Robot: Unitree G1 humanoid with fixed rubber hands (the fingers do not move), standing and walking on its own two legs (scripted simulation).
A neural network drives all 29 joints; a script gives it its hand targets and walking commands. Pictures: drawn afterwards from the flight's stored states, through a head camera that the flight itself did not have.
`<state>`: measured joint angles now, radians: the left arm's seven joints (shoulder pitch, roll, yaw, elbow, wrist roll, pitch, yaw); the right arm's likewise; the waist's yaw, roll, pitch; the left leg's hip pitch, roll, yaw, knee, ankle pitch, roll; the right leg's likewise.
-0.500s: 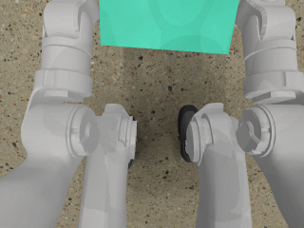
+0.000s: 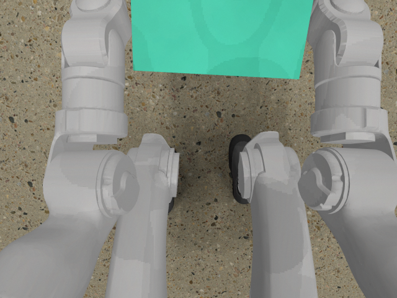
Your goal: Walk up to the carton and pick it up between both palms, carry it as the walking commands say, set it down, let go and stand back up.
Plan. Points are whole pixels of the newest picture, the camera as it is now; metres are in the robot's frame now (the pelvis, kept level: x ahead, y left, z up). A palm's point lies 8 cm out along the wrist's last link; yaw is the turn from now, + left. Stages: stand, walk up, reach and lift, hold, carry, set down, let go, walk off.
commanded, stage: reach and lift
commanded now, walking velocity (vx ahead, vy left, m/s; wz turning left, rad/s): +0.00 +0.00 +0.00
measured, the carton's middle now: out of the picture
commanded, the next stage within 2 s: none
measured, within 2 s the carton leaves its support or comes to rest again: neither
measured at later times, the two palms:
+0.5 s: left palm out of the picture +0.53 +0.12 -0.06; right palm out of the picture +0.53 -0.16 -0.06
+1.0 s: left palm out of the picture +0.51 +0.12 +0.01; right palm out of the picture +0.50 -0.16 +0.01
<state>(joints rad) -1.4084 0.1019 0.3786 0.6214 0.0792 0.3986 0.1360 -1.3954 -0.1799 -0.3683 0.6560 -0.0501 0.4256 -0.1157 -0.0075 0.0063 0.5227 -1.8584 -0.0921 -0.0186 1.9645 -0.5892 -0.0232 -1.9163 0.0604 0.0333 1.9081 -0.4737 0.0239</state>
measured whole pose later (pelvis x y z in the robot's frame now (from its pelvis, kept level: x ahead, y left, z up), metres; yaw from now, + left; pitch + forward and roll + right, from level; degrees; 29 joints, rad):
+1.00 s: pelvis -0.01 +0.00 +0.10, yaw -1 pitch +18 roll +0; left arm -1.21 0.04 0.36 0.53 0.09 0.44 0.13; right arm -1.19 -0.11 -0.36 0.55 -0.06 0.47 -0.11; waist -0.01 0.01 0.52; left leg -1.44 -0.08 -0.03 1.64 -0.52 -0.01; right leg -1.49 0.06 0.05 1.58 -0.41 0.03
